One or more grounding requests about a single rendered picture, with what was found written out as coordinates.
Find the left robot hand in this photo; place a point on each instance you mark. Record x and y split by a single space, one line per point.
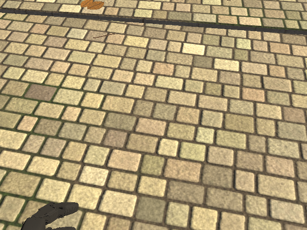
49 213

